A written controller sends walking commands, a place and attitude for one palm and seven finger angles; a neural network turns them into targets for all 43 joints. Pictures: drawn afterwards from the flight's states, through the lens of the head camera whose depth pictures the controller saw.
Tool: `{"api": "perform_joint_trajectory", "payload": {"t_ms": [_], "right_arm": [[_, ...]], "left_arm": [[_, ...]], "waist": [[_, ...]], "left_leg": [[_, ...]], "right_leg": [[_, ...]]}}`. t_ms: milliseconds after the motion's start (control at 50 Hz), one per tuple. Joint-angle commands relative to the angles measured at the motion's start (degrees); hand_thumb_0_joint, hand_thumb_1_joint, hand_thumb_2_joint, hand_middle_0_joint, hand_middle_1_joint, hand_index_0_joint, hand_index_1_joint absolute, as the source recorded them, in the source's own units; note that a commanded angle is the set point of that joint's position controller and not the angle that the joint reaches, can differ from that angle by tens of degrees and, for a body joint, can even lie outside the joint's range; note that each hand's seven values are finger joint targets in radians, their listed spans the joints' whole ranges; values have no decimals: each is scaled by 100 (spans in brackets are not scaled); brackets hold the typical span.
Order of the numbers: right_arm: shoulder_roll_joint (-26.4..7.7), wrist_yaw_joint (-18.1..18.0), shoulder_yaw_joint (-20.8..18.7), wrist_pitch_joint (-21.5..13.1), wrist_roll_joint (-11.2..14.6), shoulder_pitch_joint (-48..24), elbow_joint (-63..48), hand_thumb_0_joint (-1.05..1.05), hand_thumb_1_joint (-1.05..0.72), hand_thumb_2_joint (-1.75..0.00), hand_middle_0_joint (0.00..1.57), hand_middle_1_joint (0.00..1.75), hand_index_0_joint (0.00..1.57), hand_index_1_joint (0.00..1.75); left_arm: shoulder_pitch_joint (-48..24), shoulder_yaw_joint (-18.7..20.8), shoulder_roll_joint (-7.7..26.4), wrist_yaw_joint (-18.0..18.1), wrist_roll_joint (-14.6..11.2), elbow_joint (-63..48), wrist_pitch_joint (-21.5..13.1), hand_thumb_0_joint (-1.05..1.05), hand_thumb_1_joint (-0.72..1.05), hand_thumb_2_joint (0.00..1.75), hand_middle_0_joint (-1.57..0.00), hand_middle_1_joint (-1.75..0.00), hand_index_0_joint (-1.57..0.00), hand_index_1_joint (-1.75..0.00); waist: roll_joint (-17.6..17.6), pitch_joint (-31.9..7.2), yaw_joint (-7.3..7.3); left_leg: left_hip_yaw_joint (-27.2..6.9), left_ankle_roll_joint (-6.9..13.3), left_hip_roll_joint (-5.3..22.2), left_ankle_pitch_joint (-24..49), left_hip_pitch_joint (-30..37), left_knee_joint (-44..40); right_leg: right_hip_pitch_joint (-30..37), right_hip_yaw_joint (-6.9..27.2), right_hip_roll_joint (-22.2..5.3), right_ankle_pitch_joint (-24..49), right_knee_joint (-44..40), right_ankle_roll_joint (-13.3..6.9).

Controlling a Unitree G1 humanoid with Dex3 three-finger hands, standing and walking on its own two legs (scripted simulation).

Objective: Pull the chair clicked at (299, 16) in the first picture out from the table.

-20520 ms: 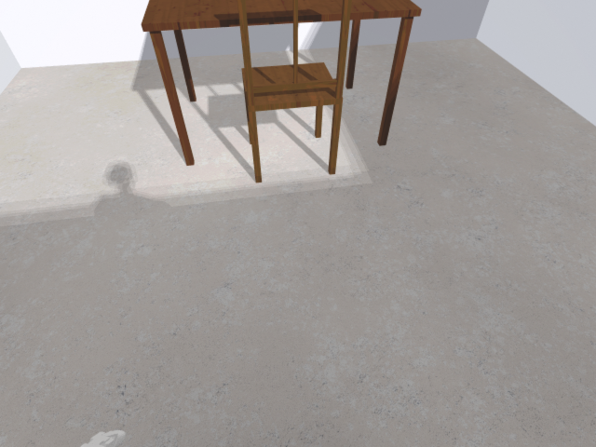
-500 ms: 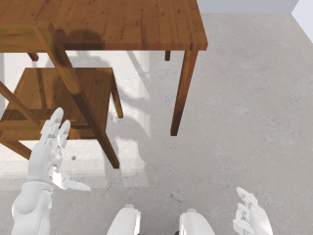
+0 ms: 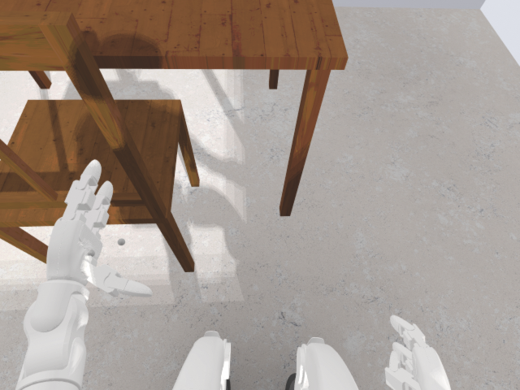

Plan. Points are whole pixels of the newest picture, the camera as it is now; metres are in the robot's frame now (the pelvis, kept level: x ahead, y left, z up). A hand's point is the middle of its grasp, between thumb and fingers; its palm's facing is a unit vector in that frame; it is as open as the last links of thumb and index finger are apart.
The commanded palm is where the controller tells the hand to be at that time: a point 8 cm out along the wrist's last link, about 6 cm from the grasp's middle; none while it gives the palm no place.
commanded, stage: aim the fingers beside a spindle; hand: left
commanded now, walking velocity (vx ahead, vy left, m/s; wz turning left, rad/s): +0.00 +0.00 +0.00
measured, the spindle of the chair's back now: (0, 149) +0.46 +0.45 +0.03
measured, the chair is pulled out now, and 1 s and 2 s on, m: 0.00 0.00 0.00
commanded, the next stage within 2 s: push the fingers through the gap in 0.96 s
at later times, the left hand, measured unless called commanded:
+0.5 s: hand (118, 241) +0.32 +0.23 +0.02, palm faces +0.07 -1.00 -0.04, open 16.9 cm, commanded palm +0.30 +0.27 +0.02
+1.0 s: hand (123, 240) +0.32 +0.22 +0.02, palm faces +0.03 -1.00 -0.04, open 16.9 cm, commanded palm +0.30 +0.27 +0.02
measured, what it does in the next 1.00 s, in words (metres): stands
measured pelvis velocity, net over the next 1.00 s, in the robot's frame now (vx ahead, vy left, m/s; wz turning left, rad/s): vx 0.00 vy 0.00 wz -0.01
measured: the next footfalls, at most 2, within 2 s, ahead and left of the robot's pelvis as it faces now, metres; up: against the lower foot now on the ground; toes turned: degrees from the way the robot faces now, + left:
none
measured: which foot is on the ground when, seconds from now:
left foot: down 0.00-1.00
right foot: down 0.00-1.00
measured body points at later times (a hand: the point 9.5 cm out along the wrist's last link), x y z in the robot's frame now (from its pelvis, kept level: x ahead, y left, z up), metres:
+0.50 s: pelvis +0.00 +0.00 -0.01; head +0.11 +0.02 +0.43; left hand +0.31 +0.28 +0.02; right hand +0.16 -0.25 -0.11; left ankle +0.03 +0.11 -0.62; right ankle +0.03 -0.12 -0.62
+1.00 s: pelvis +0.00 +0.00 +0.00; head +0.12 +0.02 +0.43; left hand +0.31 +0.27 +0.03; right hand +0.16 -0.24 -0.10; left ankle +0.03 +0.11 -0.62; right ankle +0.03 -0.12 -0.62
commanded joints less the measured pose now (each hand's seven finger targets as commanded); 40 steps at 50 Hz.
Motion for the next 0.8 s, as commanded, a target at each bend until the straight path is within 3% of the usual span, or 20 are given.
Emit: {"api": "perform_joint_trajectory", "payload": {"t_ms": [0, 60, 80, 140, 180, 200, 260, 360, 420, 440, 500, 560, 620, 680, 700, 720, 780], "right_arm": [[-848, -74, -372, -235, 14, 102, -683, 0, -90, -90, 20, 30, 20, 30], [-861, -92, -381, -211, 17, 106, -669, 0, -90, -90, 20, 30, 20, 30], [-846, -78, -371, -204, 11, 102, -675, 0, -90, -90, 20, 30, 20, 30], [-838, -58, -393, -179, 9, 101, -724, 0, -90, -90, 20, 30, 20, 30], [-825, -47, -384, -167, 4, 91, -749, 0, -90, -90, 20, 30, 20, 30], [-816, -39, -385, -164, 14, 80, -758, 0, -90, -90, 20, 30, 20, 30], [-830, -43, -395, -132, 21, 122, -743, 0, -90, -90, 20, 30, 20, 30], [-851, -75, -369, -98, 46, 107, -653, 0, -90, -90, 20, 30, 20, 30], [-870, -96, -381, -136, 41, 98, -671, 0, -90, -90, 20, 30, 20, 30], [-862, -100, -371, -157, 33, 89, -688, 0, -90, -90, 20, 30, 20, 30], [-878, -122, -385, -197, 14, 151, -632, 0, -90, -90, 20, 30, 20, 30], [-871, -118, -375, -175, 12, 141, -643, 0, -90, -90, 20, 30, 20, 30], [-851, -91, -352, -102, 36, 105, -649, 0, -90, -90, 20, 30, 20, 30], [-856, -69, -355, -59, 40, 111, -737, 0, -90, -90, 20, 30, 20, 30], [-837, -47, -356, -62, 41, 97, -767, 0, -90, -90, 20, 30, 20, 30], [-846, -41, -369, -58, 47, 128, -792, 0, -90, -90, 20, 30, 20, 30], [-849, -29, -372, -89, 34, 148, -772, 0, -90, -90, 20, 30, 20, 30]], "left_arm": [[-923, 314, 930, -37, -72, -962, -363, 0, -50, 30, -6, -8, -6, -8], [-1102, 413, 1040, -34, -68, -841, -366, 0, -50, 30, -6, -8, -6, -8], [-1040, 477, 1058, -37, -75, -820, -375, 0, -50, 30, -6, -8, -6, -8], [-947, 549, 1134, -39, -97, -991, -433, 0, -50, 30, -6, -8, -6, -8], [-899, 573, 1193, -35, -101, -1151, -470, 0, -50, 30, -6, -8, -6, -8], [-948, 468, 1119, -36, -97, -1262, -472, 0, -50, 30, -6, -8, -6, -8], [-641, 634, 1216, -42, -153, -1118, -411, 0, -50, 30, -6, -8, -6, -8], [-1072, 546, 1072, -114, -166, -623, -333, 0, -50, 30, -6, -8, -6, -8], [-1267, 534, 1129, -183, -145, -752, -424, 0, -50, 30, -6, -8, -6, -8], [-1423, 394, 1073, -208, -134, -967, -469, 0, -50, 30, -6, -8, -6, -8], [-1512, 446, 1215, -213, -129, -1118, -486, 0, -50, 30, -6, -8, -6, -8], [-1213, 670, 1384, -169, -136, -888, -400, 0, -50, 30, -6, -8, -6, -8], [-1210, 680, 1271, -143, -149, -563, -255, 0, -50, 30, -6, -8, -6, -8], [-1045, 842, 1397, -135, -149, -606, -216, 0, -50, 30, -6, -8, -6, -8], [-1035, 649, 1205, -160, -163, -749, -215, 0, -50, 30, -6, -8, -6, -8], [-914, 722, 1265, -159, -184, -786, -225, 0, -50, 30, -6, -8, -6, -8], [-1083, 453, 1126, -181, -181, -1176, -316, 0, -50, 30, -6, -8, -6, -8]], "waist": [[163, -1938, -64], [252, -1959, -48], [333, -1999, 16], [245, -2255, 56], [408, -2363, 101], [493, -2329, 58], [213, -2236, 61], [53, -1726, -114], [236, -1978, -72], [445, -2141, -82], [468, -2369, -89], [360, -2315, 8], [184, -2066, -30], [318, -2174, 83], [395, -2256, 48], [300, -2280, 78], [452, -2344, -44]], "left_leg": [[-221, 34, -162, 1623, 1322, -1001], [-219, 35, -165, 1622, 1238, -933], [-201, 19, -177, 1649, 1268, -957], [-168, 30, -173, 1782, 1307, -926], [-186, 20, -167, 1907, 1442, -966], [-197, 12, -160, 1971, 1532, -983], [-192, 44, -153, 1954, 1350, -949], [-187, 66, -175, 1369, 929, -872], [-181, 61, -179, 1396, 1077, -860], [-194, 51, -178, 1482, 1244, -874], [-221, 41, -149, 1721, 1462, -852], [-218, 51, -165, 1736, 1260, -846], [-178, 53, -179, 1572, 1074, -861], [-182, 37, -177, 1729, 1138, -903], [-163, 41, -183, 1793, 1245, -906], [-169, 34, -166, 1844, 1273, -929], [-214, 34, -140, 2033, 1532, -916]], "right_leg": [[1005, 203, 211, 1229, -815, -76], [907, 218, 215, 1218, -739, -93], [971, 228, 207, 1246, -743, -98], [1164, 264, 199, 1413, -734, -83], [1168, 257, 219, 1464, -708, -101], [1108, 232, 213, 1498, -708, -101], [1230, 248, 240, 1551, -746, -93], [913, 257, 241, 1076, -791, -68], [900, 284, 229, 1066, -765, -81], [886, 274, 217, 1112, -742, -90], [911, 269, 226, 1289, -726, -91], [1061, 288, 238, 1325, -713, -98], [1048, 277, 228, 1269, -746, -62], [1110, 256, 233, 1399, -680, -86], [1117, 261, 232, 1462, -702, -78], [1187, 247, 237, 1505, -711, -79], [1041, 214, 254, 1589, -711, -83]]}}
